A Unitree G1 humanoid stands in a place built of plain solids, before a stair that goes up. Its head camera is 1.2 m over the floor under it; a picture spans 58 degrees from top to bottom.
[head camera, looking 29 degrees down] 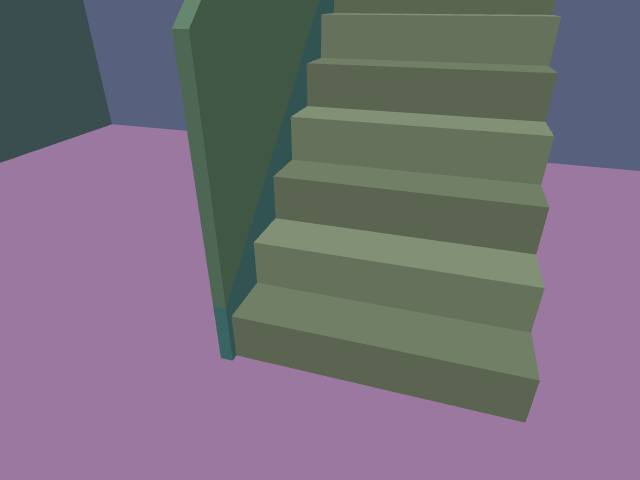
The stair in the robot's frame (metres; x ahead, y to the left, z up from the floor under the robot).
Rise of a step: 0.19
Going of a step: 0.22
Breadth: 1.04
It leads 17 degrees to the right of straight ahead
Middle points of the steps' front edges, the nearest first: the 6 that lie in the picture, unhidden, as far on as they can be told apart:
1.09 -0.17 0.19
1.31 -0.24 0.38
1.52 -0.30 0.57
1.73 -0.37 0.76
1.95 -0.43 0.95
2.16 -0.50 1.14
